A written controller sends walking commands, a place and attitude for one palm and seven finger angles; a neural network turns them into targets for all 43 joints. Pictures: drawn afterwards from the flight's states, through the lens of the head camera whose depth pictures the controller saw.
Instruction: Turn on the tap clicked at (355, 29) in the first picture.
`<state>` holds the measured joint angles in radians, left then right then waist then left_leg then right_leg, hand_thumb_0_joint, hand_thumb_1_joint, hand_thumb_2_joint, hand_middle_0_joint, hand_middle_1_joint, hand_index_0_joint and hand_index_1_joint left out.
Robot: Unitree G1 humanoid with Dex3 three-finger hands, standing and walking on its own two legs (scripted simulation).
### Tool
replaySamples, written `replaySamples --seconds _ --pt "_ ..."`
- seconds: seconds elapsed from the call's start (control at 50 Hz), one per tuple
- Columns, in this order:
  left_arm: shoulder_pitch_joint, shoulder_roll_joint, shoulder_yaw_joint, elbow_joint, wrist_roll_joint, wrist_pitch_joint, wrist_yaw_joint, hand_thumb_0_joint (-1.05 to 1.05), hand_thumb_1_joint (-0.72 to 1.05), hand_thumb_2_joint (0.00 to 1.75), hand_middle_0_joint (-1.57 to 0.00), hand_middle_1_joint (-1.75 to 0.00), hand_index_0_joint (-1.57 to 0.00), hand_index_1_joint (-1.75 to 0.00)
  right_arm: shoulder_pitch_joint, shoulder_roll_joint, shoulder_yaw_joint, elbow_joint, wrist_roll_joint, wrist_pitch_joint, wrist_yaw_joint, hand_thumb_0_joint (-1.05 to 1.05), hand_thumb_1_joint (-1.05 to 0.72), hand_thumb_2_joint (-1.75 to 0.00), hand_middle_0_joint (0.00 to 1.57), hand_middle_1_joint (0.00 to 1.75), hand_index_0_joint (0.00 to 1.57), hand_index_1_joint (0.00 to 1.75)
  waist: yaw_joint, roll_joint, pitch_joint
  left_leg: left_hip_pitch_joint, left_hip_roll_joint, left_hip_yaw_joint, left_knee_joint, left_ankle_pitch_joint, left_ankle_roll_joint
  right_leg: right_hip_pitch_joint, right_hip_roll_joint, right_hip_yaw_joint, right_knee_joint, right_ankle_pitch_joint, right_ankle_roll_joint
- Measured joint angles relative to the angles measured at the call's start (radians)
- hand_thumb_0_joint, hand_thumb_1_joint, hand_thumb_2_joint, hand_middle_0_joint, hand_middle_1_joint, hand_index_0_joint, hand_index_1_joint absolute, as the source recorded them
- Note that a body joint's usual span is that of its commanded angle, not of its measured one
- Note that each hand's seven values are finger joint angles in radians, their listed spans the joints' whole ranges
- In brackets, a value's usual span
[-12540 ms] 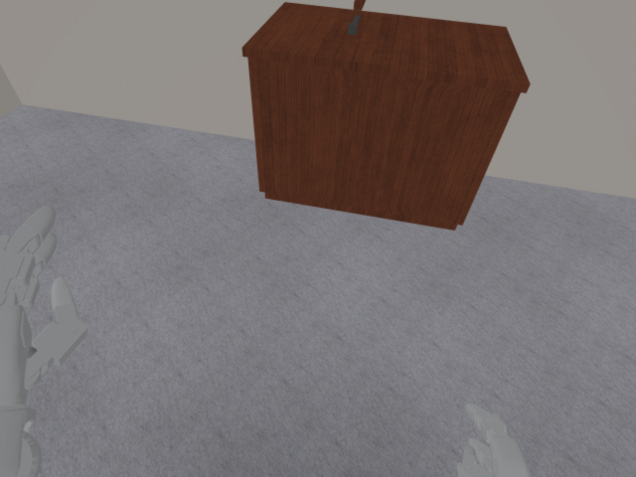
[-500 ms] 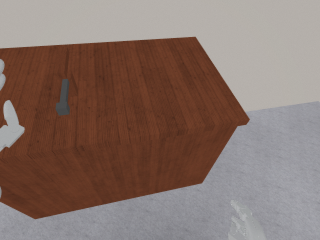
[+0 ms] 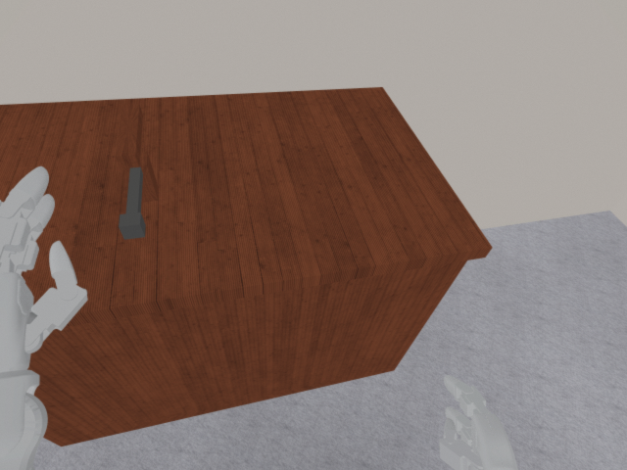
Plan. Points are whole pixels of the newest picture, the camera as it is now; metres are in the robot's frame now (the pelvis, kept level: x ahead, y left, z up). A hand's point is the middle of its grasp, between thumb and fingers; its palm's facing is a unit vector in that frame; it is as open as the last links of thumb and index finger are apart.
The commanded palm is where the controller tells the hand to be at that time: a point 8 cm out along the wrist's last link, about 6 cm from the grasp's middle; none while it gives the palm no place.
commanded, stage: look again from close up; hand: left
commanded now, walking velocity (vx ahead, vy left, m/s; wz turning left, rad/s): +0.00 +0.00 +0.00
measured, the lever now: (132, 225) +0.40 +0.31 +0.04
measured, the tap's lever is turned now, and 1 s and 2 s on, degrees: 0 0 0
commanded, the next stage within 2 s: come to a stop and stand still in 0.14 s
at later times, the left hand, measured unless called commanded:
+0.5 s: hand (25, 262) +0.24 +0.29 +0.18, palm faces +0.49 -0.79 -0.38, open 7.4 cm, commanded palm +0.15 +0.28 +0.17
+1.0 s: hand (86, 324) +0.20 +0.23 +0.16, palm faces +0.41 -0.86 -0.31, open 7.4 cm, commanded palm +0.14 +0.26 +0.17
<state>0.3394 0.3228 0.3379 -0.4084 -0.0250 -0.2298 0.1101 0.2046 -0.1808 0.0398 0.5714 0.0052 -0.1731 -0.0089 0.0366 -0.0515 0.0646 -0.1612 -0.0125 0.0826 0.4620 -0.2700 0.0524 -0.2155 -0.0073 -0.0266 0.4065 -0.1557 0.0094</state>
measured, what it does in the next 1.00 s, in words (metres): stands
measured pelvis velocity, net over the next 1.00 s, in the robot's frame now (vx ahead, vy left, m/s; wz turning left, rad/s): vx -0.02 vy -0.01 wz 0.00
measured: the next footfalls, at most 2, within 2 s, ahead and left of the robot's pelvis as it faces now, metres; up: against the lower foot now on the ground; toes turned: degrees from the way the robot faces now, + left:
none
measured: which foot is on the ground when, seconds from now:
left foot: down 0.00-1.00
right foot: down 0.00-1.00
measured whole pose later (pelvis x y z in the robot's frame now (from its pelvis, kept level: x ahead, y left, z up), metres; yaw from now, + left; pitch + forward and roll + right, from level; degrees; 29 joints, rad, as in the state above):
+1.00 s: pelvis -0.02 -0.01 +0.00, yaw +0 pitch -3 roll -1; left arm 0.36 0.31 0.33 -0.36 -0.01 -0.25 0.11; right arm 0.26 -0.22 0.02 0.58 0.01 -0.18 -0.03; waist 0.03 -0.03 0.03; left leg -0.19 0.00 0.08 0.45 -0.23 0.04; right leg -0.23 0.02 -0.01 0.38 -0.11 -0.01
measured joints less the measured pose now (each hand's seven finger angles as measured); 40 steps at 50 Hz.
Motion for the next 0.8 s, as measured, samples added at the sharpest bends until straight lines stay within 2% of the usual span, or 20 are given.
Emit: replaySamples --seconds 0.12,0.24,0.4,0.42,0.44,0.48,0.54,0.6,0.64,0.7,0.8 --pt "0.038 0.03 0.01 -0.029 -0.005 0.016 -0.01 0.02 0.89 0.9 -0.21 -0.3 -0.21 -0.3 -0.011 0.005 -0.001 -0.023 0.0 0.016 -0.001 0.01 -0.9 -0.9 0.2 0.3 0.2 0.3 -0.017 -0.004 0.016 0.003 -0.002 0.001 -0.004 -0.002 0.004 0.006 -0.001 0.002 -0.012 0.003 0.005" --pt "0.057 0.045 0.027 -0.071 -0.009 0.01 -0.007 0.02 0.89 0.9 -0.21 -0.3 -0.21 -0.31 -0.006 -0.001 -0.008 -0.018 0.002 0.03 -0.002 0.01 -0.9 -0.9 0.2 0.3 0.2 0.3 -0.012 -0.002 0.026 0.005 -0.007 -0.001 -0.002 -0.005 0.007 0.011 -0.007 -0.001 -0.01 -0.001 0.01" --pt "0.055 0.03 0.02 -0.05 -0.009 0.023 -0.002 0.02 0.89 0.9 -0.21 -0.3 -0.21 -0.3 -0.003 -0.001 -0.01 -0.007 0.006 0.049 -0.006 0.01 -0.9 -0.9 0.2 0.3 0.2 0.3 -0.004 0.004 0.021 0.011 -0.01 0.0 -0.004 -0.002 0.009 0.016 -0.01 0.001 -0.012 0.003 0.013" --pt "0.002 0.06 0.034 -0.038 0.041 0.03 -0.024 0.02 0.89 0.9 -0.21 -0.3 -0.21 -0.31 0.009 -0.002 -0.016 -0.016 -0.01 0.035 -0.009 0.01 -0.9 -0.9 0.2 0.3 0.2 0.3 0.01 0.005 0.027 -0.008 -0.007 -0.006 0.015 -0.005 0.01 0.004 -0.008 -0.006 -0.002 0.001 0.012" --pt "-0.08 0.103 0.056 0.01 0.059 0.001 -0.045 0.02 0.89 0.9 -0.21 -0.3 -0.22 -0.31 0.014 0.001 -0.017 -0.006 -0.016 0.016 -0.008 0.01 -0.9 -0.9 0.2 0.3 0.2 0.3 0.024 -0.003 0.03 -0.028 -0.009 -0.013 0.031 -0.006 0.011 -0.015 -0.011 -0.013 0.017 -0.004 0.008" --pt "-0.182 0.135 0.098 0.096 0.028 -0.03 -0.048 0.02 0.89 0.9 -0.22 -0.3 -0.22 -0.31 0.001 0.004 -0.011 0.01 -0.009 0.005 0.008 0.01 -0.9 -0.9 0.2 0.3 0.2 0.3 0.039 -0.01 0.04 -0.034 -0.012 -0.005 0.03 0.003 0.009 -0.036 -0.014 -0.005 0.039 -0.006 -0.002" --pt "-0.141 0.087 0.112 0.075 -0.013 -0.013 -0.025 0.02 0.9 0.9 -0.21 -0.3 -0.21 -0.3 -0.006 0.001 -0.014 -0.017 -0.001 -0.003 0.041 0.01 -0.9 -0.9 0.2 0.3 0.2 0.3 0.012 0.011 0.043 -0.027 -0.02 0.017 0.03 0.007 0.009 -0.052 -0.021 0.016 0.075 -0.015 -0.01" --pt "-0.007 0.035 0.05 0.001 -0.019 -0.017 -0.024 0.02 0.9 0.9 -0.2 -0.3 -0.21 -0.3 0.0 -0.002 -0.015 -0.032 0.008 -0.003 0.047 0.01 -0.9 -0.9 0.2 0.3 0.2 0.3 -0.021 0.039 0.029 -0.027 -0.019 0.025 0.043 -0.003 0.013 -0.053 -0.021 0.026 0.086 -0.019 0.011" --pt "0.06 0.024 0.009 -0.018 -0.016 -0.023 -0.033 0.02 0.9 0.9 -0.2 -0.3 -0.21 -0.3 0.008 0.0 -0.013 -0.028 0.011 0.004 0.034 0.01 -0.9 -0.9 0.2 0.3 0.2 0.3 -0.03 0.045 0.018 -0.025 -0.017 0.025 0.044 -0.002 0.01 -0.051 -0.018 0.025 0.086 -0.018 0.01" --pt "0.091 0.033 -0.003 0.004 -0.013 -0.023 -0.04 0.02 0.89 0.9 -0.21 -0.3 -0.21 -0.31 0.026 0.001 -0.011 -0.013 0.012 0.016 0.007 0.01 -0.9 -0.9 0.2 0.3 0.2 0.3 -0.024 0.039 0.004 -0.021 -0.011 0.019 0.036 0.007 0.003 -0.045 -0.013 0.019 0.078 -0.011 0.001" --pt "0.032 0.019 0.028 0.064 -0.009 -0.011 -0.017 0.02 0.89 0.9 -0.22 -0.3 -0.22 -0.31 0.054 -0.021 -0.012 0.009 0.01 0.012 -0.017 0.01 -0.9 -0.9 0.2 0.3 0.2 0.3 0.004 0.035 -0.011 -0.022 0.001 0.007 0.024 0.023 -0.007 -0.034 0.0 0.006 0.047 0.01 -0.012"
